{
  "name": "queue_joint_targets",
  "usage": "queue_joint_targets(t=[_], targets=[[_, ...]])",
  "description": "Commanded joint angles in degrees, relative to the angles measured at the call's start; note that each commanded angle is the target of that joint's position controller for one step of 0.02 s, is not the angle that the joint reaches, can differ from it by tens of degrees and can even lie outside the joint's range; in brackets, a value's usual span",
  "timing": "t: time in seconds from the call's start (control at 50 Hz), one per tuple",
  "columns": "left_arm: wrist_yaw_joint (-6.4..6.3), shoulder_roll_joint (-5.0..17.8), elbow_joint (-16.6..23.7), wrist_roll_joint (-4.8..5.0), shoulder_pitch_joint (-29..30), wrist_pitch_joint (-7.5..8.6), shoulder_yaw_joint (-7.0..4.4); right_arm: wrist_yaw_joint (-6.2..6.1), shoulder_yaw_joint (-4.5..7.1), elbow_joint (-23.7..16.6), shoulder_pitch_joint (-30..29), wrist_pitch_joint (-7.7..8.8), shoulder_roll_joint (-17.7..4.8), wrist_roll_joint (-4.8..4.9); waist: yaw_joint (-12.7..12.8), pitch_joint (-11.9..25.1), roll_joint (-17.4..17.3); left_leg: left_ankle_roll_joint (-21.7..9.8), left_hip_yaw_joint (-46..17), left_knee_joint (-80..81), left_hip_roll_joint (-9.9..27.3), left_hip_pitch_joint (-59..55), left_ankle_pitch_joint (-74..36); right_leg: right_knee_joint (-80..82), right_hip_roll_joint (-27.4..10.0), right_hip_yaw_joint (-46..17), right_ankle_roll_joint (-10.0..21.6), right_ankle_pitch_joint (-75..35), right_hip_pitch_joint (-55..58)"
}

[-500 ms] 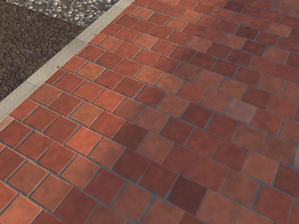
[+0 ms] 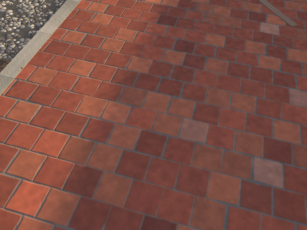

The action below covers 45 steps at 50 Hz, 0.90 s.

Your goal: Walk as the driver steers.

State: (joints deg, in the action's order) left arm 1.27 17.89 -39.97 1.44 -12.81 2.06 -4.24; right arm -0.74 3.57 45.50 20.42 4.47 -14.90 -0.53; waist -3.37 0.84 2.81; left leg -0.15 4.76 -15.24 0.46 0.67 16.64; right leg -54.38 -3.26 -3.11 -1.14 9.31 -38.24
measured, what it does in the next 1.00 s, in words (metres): walks ahead, turning right: right foot, then left foot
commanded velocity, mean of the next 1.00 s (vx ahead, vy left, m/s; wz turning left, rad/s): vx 0.49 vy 0.00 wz -0.40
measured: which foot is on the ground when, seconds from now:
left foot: down 0.00-0.20, up 0.22-0.64, down 0.66-1.00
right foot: up 0.00-0.18, down 0.20-0.68, up 0.70-1.00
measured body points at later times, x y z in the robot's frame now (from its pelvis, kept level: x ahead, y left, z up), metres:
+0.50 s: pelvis +0.27 -0.08 +0.00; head +0.30 -0.09 +0.45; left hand +0.43 +0.17 -0.10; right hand +0.38 -0.38 -0.08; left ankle +0.48 +0.06 -0.68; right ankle +0.23 -0.15 -0.74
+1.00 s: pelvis +0.55 -0.11 +0.00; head +0.58 -0.12 +0.45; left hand +0.83 +0.03 -0.09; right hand +0.45 -0.38 -0.11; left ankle +0.55 -0.01 -0.74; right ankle +0.62 -0.33 -0.69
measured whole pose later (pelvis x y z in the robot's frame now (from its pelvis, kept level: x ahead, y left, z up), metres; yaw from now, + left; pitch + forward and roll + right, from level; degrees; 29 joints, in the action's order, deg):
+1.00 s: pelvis +0.55 -0.11 +0.00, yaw -24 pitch +1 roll +1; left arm 0.7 16.2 -38.5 0.3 -8.2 3.4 -2.5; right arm 0.8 2.3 46.8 22.0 4.8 -15.3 0.5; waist -4.6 -1.3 2.6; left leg -2.7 0.9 -14.8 -3.0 4.7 11.5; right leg -43.3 -5.2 -2.9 -0.7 4.2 -36.9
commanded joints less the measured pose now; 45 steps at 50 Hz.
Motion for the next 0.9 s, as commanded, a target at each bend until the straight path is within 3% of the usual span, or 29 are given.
queue_joint_targets(t=[0.02, 0.08, 0.12, 0.14, 0.16, 0.18, 0.2, 0.22, 0.24, 0.26, 0.28, 0.3, 0.32, 0.34, 0.38, 0.44, 0.5, 0.54, 0.6, 0.64, 0.66, 0.68, 0.7, 0.72, 0.74, 0.76, 0.78, 0.84, 0.9], targets=[[1.28, -0.4, 7.4, -0.10, 8.9, 0.96, 1.05, -0.16, 2.12, -3.0, -2.8, 0.78, -9.2, 0.37, -1.1, -6.7, -8.4, -8.1, -3.1, 7.1, 12.5, 2.9, -16.5, 8.5, -1.4, 2.2, -0.3, -7.3, -3.7], [2.34, 0.1, 9.3, -0.02, 12.3, 0.82, 1.19, -0.08, 2.70, -1.5, -0.9, 0.47, -11.4, 1.36, -1.5, -7.5, -7.7, -7.4, -0.4, 6.4, 14.3, 1.4, -19.5, 14.7, -0.6, 4.8, 2.1, -6.9, 0.1], [2.78, 1.7, 10.2, 0.00, 12.4, 0.67, 0.57, -0.04, 3.04, -0.9, -0.7, 0.01, -12.5, 1.78, 0.0, -6.5, -8.0, -6.4, 1.7, 2.3, 15.3, -1.6, -33.0, 17.0, 1.4, 6.7, 4.6, -3.5, 3.5], [2.81, 3.0, 10.2, -0.19, 10.7, 0.47, -0.07, -0.20, 3.32, -0.9, -0.7, -0.29, -13.5, 1.87, 1.6, -4.2, -8.9, -5.8, 3.0, -2.3, 15.3, -2.9, -44.8, 17.2, 3.5, 8.4, 5.9, -1.1, 7.5], [2.66, 5.0, 9.2, -0.25, 5.5, 0.19, -1.18, -0.43, 3.52, -0.9, -0.7, -0.71, -14.3, 1.90, 4.9, -0.4, -9.3, -4.9, 4.6, -10.4, 14.8, -2.9, -54.6, 17.8, 6.0, 9.9, 7.5, 0.4, 15.0], [2.04, 7.8, 7.0, -0.02, -3.6, -0.21, -2.90, -0.70, 3.28, -1.1, -0.7, -0.87, -14.0, 1.96, 10.0, 4.8, -8.2, -3.3, 6.1, -22.2, 13.2, 2.1, -56.3, 20.1, 8.1, 9.8, 9.8, -2.3, 29.0], [0.74, 11.4, 5.1, 0.21, -12.5, -1.06, -4.52, -0.84, 2.37, -2.1, 0.2, -0.36, -12.1, 0.87, 13.9, 9.9, -3.2, -1.0, 5.8, -39.0, 11.2, 16.1, -39.4, 20.2, 3.0, 0.1, 12.5, -2.3, 46.6], [0.47, 18.1, 5.7, 0.41, -10.1, -0.49, -4.94, 0.28, -0.63, -5.7, 7.0, 1.00, -3.3, -0.85, 5.7, 18.0, 13.4, 2.1, 0.2, -60.8, -0.4, 38.7, 16.4, 27.6, -13.9, -35.5, 24.1, 11.2, 63.6], [0.55, 12.5, 7.0, 0.19, -12.7, 0.07, -3.53, 0.93, 0.41, -5.7, -0.2, 2.91, -9.3, 1.07, 11.4, 23.4, 5.5, 1.2, -11.4, -65.5, -0.4, 42.9, 16.2, 36.1, -15.5, -45.0, 23.8, 18.9, 63.8], [0.69, 10.3, 5.8, -0.45, -10.4, 0.77, -2.69, 1.12, 1.07, -7.9, -6.1, 3.62, -11.4, 3.11, 11.3, 13.1, 4.0, 0.2, -10.5, -64.7, 1.7, 47.1, 10.6, 37.6, -13.8, -36.6, 20.7, 14.6, 56.9], [0.61, 9.5, 6.0, -0.32, -6.6, 1.17, -2.35, 0.66, 0.58, -8.3, -7.0, 4.10, -10.5, 2.40, 8.5, 7.5, -0.8, -0.2, -10.1, -59.9, 4.1, 45.4, 5.6, 37.8, -11.4, -30.2, 19.3, 8.4, 47.6], [0.50, 8.1, 6.6, -0.64, -2.6, 1.25, -1.88, 0.22, 0.79, -7.7, -6.7, 4.06, -10.4, 0.89, 5.8, 4.1, -2.1, 0.2, -10.0, -55.4, 5.7, 41.7, 3.2, 38.0, -9.2, -24.8, 18.2, 1.4, 39.4], [0.31, 7.1, 7.6, -1.61, -0.2, 1.38, -1.49, 0.21, 1.10, -7.4, -5.0, 3.43, -10.7, 0.45, 3.4, 3.2, -0.6, 0.4, -10.6, -53.5, 6.8, 37.4, 1.5, 39.2, -7.7, -21.6, 18.1, -3.6, 33.5], [0.19, 6.7, 7.9, -1.78, 1.1, 1.48, -1.40, 0.26, 1.15, -7.2, -4.1, 2.70, -10.4, 0.20, 2.2, 2.6, 0.1, 1.0, -10.4, -51.7, 7.0, 35.3, 1.0, 40.5, -6.8, -20.3, 18.4, -5.7, 30.1], [-0.23, 6.6, 7.0, -1.18, 1.2, 1.88, -1.39, 0.22, 0.81, -7.0, -3.8, 1.55, -9.0, -0.44, 1.4, 1.3, -0.2, 2.7, -9.0, -47.4, 6.8, 33.7, -0.5, 41.9, -5.8, -16.5, 18.9, -10.1, 24.7], [-1.23, 7.8, 5.5, -0.84, -0.7, 1.79, -1.76, 0.22, -0.12, -9.0, -10.4, 1.23, -6.8, -0.84, 3.2, -1.4, -0.3, 4.5, -8.1, -35.7, 5.3, 33.9, -11.0, 42.3, -3.0, -12.3, 17.3, -10.1, 20.8], [-1.78, 8.6, 4.1, -0.22, -3.6, 1.21, -2.04, 0.96, -0.88, -10.5, -18.0, 1.87, -5.3, -0.25, 6.4, -1.9, 0.5, 4.6, -7.4, -21.9, 2.0, 28.8, -21.4, 40.9, -0.9, -11.1, 14.6, -5.0, 19.5], [-1.84, 8.5, 2.7, 0.02, -5.9, 1.10, -1.99, 1.64, -0.77, -10.9, -19.9, 2.32, -6.1, 0.59, 7.5, -1.6, 1.3, 4.2, -7.9, -18.2, 1.3, 27.1, -23.9, 39.8, -2.6, -12.8, 14.1, -2.6, 22.1], [-1.84, 7.5, 1.1, -0.09, -7.9, 0.90, -1.67, 2.35, 0.05, -11.2, -20.0, 2.83, -8.2, 0.75, 7.2, -1.5, 2.5, 1.9, -9.0, -14.5, 1.6, 26.8, -19.7, 35.3, -5.7, -16.7, 12.9, -2.2, 28.8], [-1.70, 7.5, 0.8, -0.40, -7.5, 0.46, -1.74, 2.27, 0.69, -10.7, -16.8, 3.05, -9.0, 0.73, 5.0, -1.2, 4.0, -0.3, -7.3, -12.6, 0.9, 22.5, -14.3, 31.6, -6.1, -17.8, 11.7, -7.1, 31.0], [-1.55, 6.2, 0.8, -0.57, -7.5, 0.41, -1.25, 1.93, 1.51, -9.6, -12.1, 3.21, -10.3, 0.36, 2.6, 1.3, 3.5, -2.1, -6.4, -11.1, 0.4, 15.3, -13.4, 26.0, -3.5, -16.4, 10.3, -13.3, 30.8], [-1.40, 3.6, 1.6, -1.17, -7.5, 0.49, -0.12, 1.56, 2.27, -9.0, -4.3, 3.45, -12.7, -0.44, -1.0, 8.8, -0.1, -5.8, -13.0, -12.5, 7.4, 2.4, -13.6, 12.3, -0.3, -13.0, 8.2, -10.4, 26.3], [-1.42, 0.0, 2.0, 0.09, -15.6, 1.17, 1.04, 1.58, 3.93, -6.7, 2.8, 2.80, -18.2, -0.92, 0.3, 17.7, -16.0, -15.8, -36.9, -9.4, 19.5, -18.6, -2.5, -8.9, 8.3, -5.4, 3.2, 7.5, 6.8], [-1.58, 3.1, 1.8, 0.57, -14.5, 1.55, 0.82, 2.30, 3.18, -5.3, 5.4, 2.41, -14.1, 0.86, -1.1, 16.8, -18.6, -17.0, -50.9, -1.5, 22.3, -19.8, 13.5, -17.3, 8.0, -6.9, 2.4, 23.0, -3.2], [-1.58, 7.4, 2.5, 0.91, -8.1, 1.60, -0.37, 2.22, 2.05, -5.8, 2.1, 2.20, -10.6, 1.24, -2.1, 7.9, -11.7, -14.2, -44.6, -0.3, 20.5, -13.0, 17.1, -20.3, 5.1, -7.7, 2.8, 19.0, -7.0], [-1.67, 7.1, 3.7, 0.33, -3.6, 1.57, -0.21, 2.04, 1.46, -6.5, -1.3, 1.74, -9.4, 0.56, -1.2, 3.7, -7.6, -12.5, -37.2, 0.0, 18.1, -6.5, 12.2, -19.4, 2.7, -5.0, 2.9, 15.1, -6.4], [-1.48, 6.3, 4.5, -0.59, -1.1, 1.76, -0.11, 2.01, 0.92, -6.4, -3.5, 1.48, -8.1, 0.22, 0.0, -0.4, -6.4, -12.6, -32.0, 1.4, 15.8, -0.3, 6.3, -15.6, 0.9, -3.8, 2.8, 12.0, -5.9], [-1.05, 3.4, 3.5, -0.78, -3.1, 1.53, 0.11, 1.85, 0.32, -5.9, -5.2, 1.82, -6.7, 0.08, 2.8, -0.9, -9.2, -12.0, -23.4, 4.5, 11.7, 6.4, -5.3, -8.7, -1.8, -2.0, 2.1, 7.5, 0.4], [-1.05, 1.7, 4.5, -1.27, 0.6, 1.53, 0.85, 1.54, 0.92, -4.5, -3.9, 1.94, -8.9, 0.74, 2.3, -1.9, -7.6, -13.3, -18.6, 6.7, 11.8, 6.9, -13.1, 0.0, -2.6, -0.6, 0.8, 2.5, -1.0]])
Next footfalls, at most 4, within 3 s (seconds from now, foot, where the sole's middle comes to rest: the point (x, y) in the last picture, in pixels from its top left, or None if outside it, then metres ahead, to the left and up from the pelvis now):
0.20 right None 0.27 -0.15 -0.78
0.66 left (151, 211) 0.59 -0.02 -0.78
1.18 right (219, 176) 0.75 -0.36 -0.78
1.72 left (189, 119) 1.12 -0.27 -0.78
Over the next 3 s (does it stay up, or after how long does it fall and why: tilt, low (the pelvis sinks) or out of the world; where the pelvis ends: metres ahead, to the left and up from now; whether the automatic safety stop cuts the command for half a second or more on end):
stays up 1.55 -0.52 0.00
